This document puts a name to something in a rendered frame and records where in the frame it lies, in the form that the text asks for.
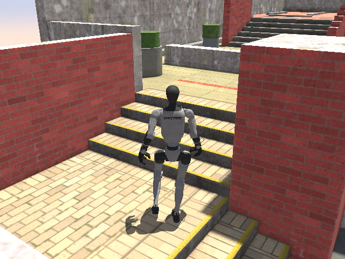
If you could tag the stairs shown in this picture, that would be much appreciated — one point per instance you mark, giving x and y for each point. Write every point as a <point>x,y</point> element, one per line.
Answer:
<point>211,170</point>
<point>229,235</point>
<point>295,27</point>

